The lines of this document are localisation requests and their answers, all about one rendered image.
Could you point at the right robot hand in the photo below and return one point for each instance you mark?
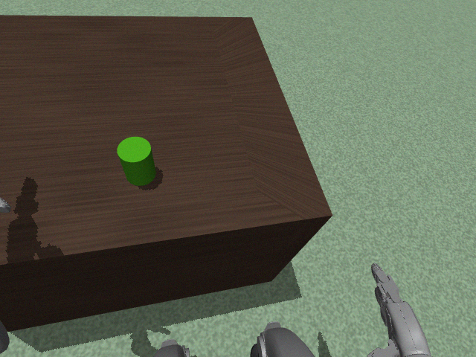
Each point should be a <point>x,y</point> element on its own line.
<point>406,336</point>

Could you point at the can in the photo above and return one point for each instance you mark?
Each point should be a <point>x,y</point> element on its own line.
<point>135,155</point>

